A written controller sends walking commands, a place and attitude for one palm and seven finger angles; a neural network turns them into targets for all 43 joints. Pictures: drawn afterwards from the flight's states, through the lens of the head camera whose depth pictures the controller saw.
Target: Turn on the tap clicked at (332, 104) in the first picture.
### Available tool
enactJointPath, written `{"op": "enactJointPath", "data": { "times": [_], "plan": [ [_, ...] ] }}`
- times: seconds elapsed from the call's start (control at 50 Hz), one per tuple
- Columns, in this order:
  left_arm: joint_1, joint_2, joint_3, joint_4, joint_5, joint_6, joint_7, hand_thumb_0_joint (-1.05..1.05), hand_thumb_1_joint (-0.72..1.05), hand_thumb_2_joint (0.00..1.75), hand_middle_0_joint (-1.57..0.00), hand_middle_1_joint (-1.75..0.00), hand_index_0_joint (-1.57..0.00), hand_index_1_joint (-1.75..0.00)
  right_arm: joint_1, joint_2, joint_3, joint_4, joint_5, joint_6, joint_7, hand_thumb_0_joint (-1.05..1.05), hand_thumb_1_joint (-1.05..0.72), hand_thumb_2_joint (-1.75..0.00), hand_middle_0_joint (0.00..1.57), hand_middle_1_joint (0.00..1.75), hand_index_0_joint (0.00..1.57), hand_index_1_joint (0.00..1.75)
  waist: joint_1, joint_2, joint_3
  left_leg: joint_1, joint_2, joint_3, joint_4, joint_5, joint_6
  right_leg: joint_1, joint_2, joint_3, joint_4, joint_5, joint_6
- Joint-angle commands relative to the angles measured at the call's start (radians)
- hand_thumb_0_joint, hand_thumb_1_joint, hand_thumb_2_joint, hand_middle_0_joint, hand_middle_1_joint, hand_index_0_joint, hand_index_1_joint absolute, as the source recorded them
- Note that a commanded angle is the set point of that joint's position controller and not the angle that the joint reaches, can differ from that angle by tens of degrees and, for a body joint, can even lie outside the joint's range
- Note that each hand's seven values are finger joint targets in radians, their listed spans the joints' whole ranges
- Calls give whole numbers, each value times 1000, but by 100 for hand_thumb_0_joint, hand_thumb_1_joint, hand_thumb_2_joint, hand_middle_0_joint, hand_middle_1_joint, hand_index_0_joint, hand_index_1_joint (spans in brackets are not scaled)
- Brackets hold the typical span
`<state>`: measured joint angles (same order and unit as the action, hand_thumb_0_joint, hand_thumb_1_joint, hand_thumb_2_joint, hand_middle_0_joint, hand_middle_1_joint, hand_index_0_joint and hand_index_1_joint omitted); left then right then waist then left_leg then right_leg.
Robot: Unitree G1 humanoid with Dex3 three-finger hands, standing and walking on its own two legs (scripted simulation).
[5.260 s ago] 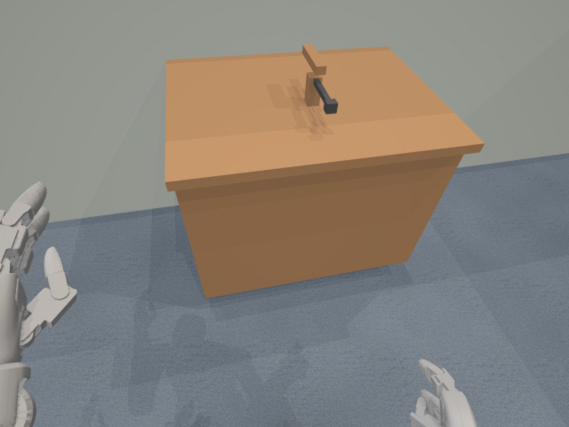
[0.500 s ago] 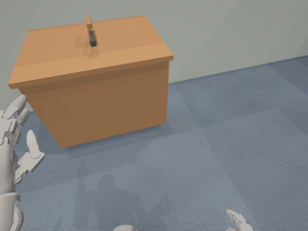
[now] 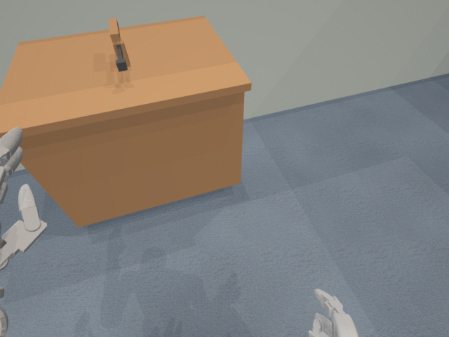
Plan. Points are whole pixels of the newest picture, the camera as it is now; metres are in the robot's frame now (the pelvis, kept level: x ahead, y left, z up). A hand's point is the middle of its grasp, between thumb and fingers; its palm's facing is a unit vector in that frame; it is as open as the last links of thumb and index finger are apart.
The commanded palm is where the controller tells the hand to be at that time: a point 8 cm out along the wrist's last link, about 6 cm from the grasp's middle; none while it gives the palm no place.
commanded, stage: take the last steps up to it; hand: left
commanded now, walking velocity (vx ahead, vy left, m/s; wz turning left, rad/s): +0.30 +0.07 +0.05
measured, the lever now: (121, 65) +0.87 +0.39 +0.03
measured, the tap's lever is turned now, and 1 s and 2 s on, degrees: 0 0 0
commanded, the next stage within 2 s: come to a stop and stand still in 1.90 s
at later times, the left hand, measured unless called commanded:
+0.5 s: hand (61, 146) +0.34 +0.27 +0.19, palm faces +0.41 -0.83 -0.38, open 7.4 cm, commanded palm +0.27 +0.30 +0.19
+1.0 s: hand (98, 108) +0.44 +0.25 +0.19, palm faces +0.41 -0.83 -0.39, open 7.4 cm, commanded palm +0.39 +0.29 +0.19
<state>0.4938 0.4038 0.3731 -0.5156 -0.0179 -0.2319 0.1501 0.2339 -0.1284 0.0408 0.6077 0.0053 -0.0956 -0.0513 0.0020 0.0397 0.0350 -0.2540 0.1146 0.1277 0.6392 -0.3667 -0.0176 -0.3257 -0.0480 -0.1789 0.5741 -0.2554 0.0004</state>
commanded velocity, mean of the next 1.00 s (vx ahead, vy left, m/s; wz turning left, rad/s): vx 0.30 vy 0.04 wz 0.00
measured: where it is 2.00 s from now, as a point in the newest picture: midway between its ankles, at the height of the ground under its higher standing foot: (237, 287)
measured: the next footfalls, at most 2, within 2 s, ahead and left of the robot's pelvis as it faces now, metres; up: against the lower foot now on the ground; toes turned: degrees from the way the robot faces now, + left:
left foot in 0.32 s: +0.17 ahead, +0.15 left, +0.00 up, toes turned +11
right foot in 0.66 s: +0.24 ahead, -0.11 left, +0.00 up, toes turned -10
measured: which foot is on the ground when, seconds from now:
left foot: down 0.00-0.00, up 0.02-0.30, down 0.32-0.68, up 0.70-0.98, down 1.00-1.00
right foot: down 0.00-0.34, up 0.36-0.64, down 0.66-1.00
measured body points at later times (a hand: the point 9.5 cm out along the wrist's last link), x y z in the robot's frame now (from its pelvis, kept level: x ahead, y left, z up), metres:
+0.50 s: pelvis +0.11 +0.03 +0.01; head +0.14 +0.04 +0.46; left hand +0.31 +0.31 +0.21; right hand +0.29 -0.19 -0.07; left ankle +0.13 +0.14 -0.73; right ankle +0.09 -0.09 -0.66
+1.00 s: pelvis +0.23 +0.01 +0.00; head +0.25 +0.03 +0.45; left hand +0.41 +0.29 +0.21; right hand +0.39 -0.25 -0.07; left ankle +0.28 +0.12 -0.73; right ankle +0.21 -0.10 -0.73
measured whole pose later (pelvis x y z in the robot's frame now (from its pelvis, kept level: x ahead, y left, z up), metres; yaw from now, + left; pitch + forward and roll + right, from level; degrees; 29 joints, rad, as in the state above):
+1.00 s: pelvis +0.23 +0.01 +0.00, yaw +0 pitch -1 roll +0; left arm 0.50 0.37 0.37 -0.59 -0.03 -0.24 0.17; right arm 0.22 -0.26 -0.04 0.58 0.00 -0.07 -0.07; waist 0.00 -0.03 0.06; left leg -0.32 0.08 0.15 0.55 -0.24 0.00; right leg -0.21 -0.07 -0.17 0.58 -0.34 0.00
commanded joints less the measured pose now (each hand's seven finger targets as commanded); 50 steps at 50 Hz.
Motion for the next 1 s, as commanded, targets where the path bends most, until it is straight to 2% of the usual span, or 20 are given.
{"op": "enactJointPath", "data": {
  "times": [0.0,0.02,0.06,0.12,0.2,0.26,0.28,0.32,0.34,0.38,0.48,0.6,0.62,0.66,0.68,0.74,0.8,0.94,0.96,0.98],
  "plan": [
    [-146,163,134,-106,-19,-37,18,0,90,90,-20,-30,-20,-30,-120,-176,-88,-129,-3,-43,-10,0,-90,-90,20,30,20,30,17,-318,-126,-449,-53,-123,568,-149,10,318,-392,688,-342,-101,-188],
    [-155,173,137,-114,-18,-40,8,0,90,90,-20,-30,-20,-30,-136,-173,-85,-123,1,-32,-3,0,-90,-90,20,30,20,30,9,-275,-87,-479,-33,-149,636,-111,2,277,-389,679,-345,-179,-203],
    [-125,147,116,-144,-11,-63,6,0,90,90,-20,-30,-20,-30,-141,-167,-72,-101,1,-22,-3,0,-90,-90,20,30,20,30,4,-153,-59,-463,4,-136,613,-24,-15,237,-347,450,-317,17,-191],
    [-134,135,97,-215,-2,-76,12,0,90,90,-20,-30,-20,-30,-160,-163,-72,-116,-2,-10,-10,0,-90,-90,20,30,20,30,-5,-138,-86,-305,15,-90,354,15,-6,163,-297,242,-280,194,-148],
    [-66,136,121,-250,-10,-64,39,0,90,90,-20,-30,-20,-30,-129,-151,-77,-153,-10,-18,-13,0,-90,-90,20,30,20,30,29,-162,-134,-155,-49,41,47,69,8,207,-258,200,-236,179,-149],
    [-88,131,114,-262,-13,-60,48,0,90,90,-20,-30,-20,-30,-104,-165,-92,-164,-10,-22,-28,0,-90,-90,20,30,20,30,8,-110,-136,45,-73,76,-153,170,11,151,-190,160,-127,61,-95],
    [-116,124,103,-273,-12,-67,47,0,90,90,-20,-30,-20,-30,-88,-181,-101,-165,-6,-23,-35,0,-90,-90,20,30,20,30,-6,-19,-147,136,-43,32,-196,168,27,95,-160,138,-7,42,-69],
    [-149,103,81,-261,-14,-81,44,0,90,90,-20,-30,-20,-30,-74,-211,-112,-180,4,-25,-32,0,-90,-90,20,30,20,30,-22,300,-151,308,276,-470,-323,336,184,-222,14,55,433,-351,13],
    [-126,147,110,-191,-6,-84,38,0,90,90,-20,-30,-20,-30,-90,-187,-91,-162,-9,-31,-30,0,-90,-90,20,30,20,30,-24,295,-143,261,340,-576,-371,272,245,-287,-1,132,598,-374,1],
    [-126,146,110,-227,-9,-80,25,0,90,90,-20,-30,-20,-30,-92,-184,-100,-147,3,-36,-18,0,-90,-90,20,30,20,30,-24,178,-114,261,310,-470,-329,305,272,-391,-53,171,646,-285,15],
    [-14,98,88,-279,-14,-64,17,0,90,90,-20,-30,-20,-30,-88,-182,-93,-147,0,-57,-2,0,-90,-90,20,30,20,30,-7,207,-133,127,195,-157,-332,376,178,-194,-42,67,338,-118,27],
    [-67,116,113,-151,-13,-36,22,0,90,90,-20,-30,-20,-30,-102,-173,-82,-138,0,-41,-24,0,-90,-90,20,30,20,30,3,123,-127,-17,147,-44,-171,137,105,156,26,-35,-51,-13,27],
    [-79,121,106,-130,-8,-27,22,0,90,90,-20,-30,-20,-30,-103,-161,-78,-139,3,-36,-26,0,-90,-90,20,30,20,30,7,28,-134,-97,101,-14,-30,68,85,243,-13,38,-108,-25,1],
    [-117,197,155,-129,-7,-26,32,0,90,90,-20,-30,-20,-30,-134,-138,-64,-154,2,-37,-21,0,-90,-90,20,30,20,30,28,-358,-124,-447,-80,-4,480,-221,19,364,-378,667,-306,17,-190],
    [-154,168,132,-130,-21,-33,21,0,90,90,-20,-30,-20,-30,-122,-166,-82,-129,-4,-43,-11,0,-90,-90,20,30,20,30,18,-327,-127,-426,-48,-119,582,-164,8,287,-388,680,-353,-140,-185],
    [-142,161,128,-196,-9,-57,11,0,90,90,-20,-30,-20,-30,-156,-158,-68,-106,0,-25,-8,0,-90,-90,20,30,20,30,6,-154,-85,-418,3,-125,587,-37,-16,227,-336,432,-309,19,-184],
    [-83,142,124,-206,-5,-65,23,0,90,90,-20,-30,-20,-30,-142,-157,-70,-114,-6,-16,-9,0,-90,-90,20,30,20,30,0,-149,-125,-294,-3,-60,326,15,-10,207,-282,237,-266,233,-154],
    [-80,122,107,-253,-15,-58,50,0,90,90,-20,-30,-20,-30,-90,-162,-93,-167,-7,-22,-26,0,-90,-90,20,30,20,30,1,-96,-150,57,-71,60,-170,158,14,163,-185,157,-115,40,-95],
    [-112,122,99,-254,-14,-63,47,0,90,90,-20,-30,-20,-30,-84,-185,-106,-171,-2,-22,-33,0,-90,-90,20,30,20,30,-8,6,-136,153,-27,-3,-210,146,36,63,-151,151,-3,-21,-68],
    [-141,115,94,-263,-16,-69,46,0,90,90,-20,-30,-20,-30,-79,-213,-113,-176,2,-23,-35,0,-90,-90,20,30,20,30,-19,209,-139,243,134,-251,-281,180,116,-96,-44,83,205,-130,-15]
  ]
}}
